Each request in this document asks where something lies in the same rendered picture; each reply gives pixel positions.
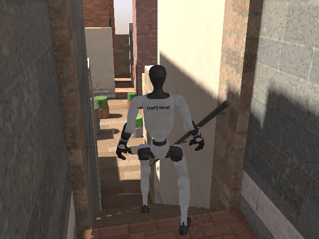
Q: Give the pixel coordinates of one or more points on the robot right forearm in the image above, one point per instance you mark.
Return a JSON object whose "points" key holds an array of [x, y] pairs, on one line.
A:
{"points": [[195, 133]]}

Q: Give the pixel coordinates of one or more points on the left robot hand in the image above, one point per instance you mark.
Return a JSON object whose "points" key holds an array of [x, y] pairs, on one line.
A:
{"points": [[119, 151]]}

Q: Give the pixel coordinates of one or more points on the right robot thigh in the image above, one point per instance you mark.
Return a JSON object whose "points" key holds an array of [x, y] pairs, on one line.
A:
{"points": [[176, 154]]}

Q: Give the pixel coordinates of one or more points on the left robot upper arm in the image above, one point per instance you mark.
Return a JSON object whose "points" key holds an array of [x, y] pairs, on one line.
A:
{"points": [[132, 113]]}

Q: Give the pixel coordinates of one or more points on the right robot upper arm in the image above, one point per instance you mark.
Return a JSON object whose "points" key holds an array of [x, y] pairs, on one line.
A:
{"points": [[180, 101]]}

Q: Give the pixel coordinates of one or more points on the right robot hand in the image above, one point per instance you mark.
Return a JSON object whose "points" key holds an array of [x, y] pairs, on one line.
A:
{"points": [[201, 144]]}

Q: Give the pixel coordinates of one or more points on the robot left forearm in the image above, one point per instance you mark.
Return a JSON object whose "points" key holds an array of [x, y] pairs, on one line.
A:
{"points": [[124, 138]]}

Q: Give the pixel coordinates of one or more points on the right robot foot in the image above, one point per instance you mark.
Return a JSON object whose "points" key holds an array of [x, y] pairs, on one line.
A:
{"points": [[183, 229]]}

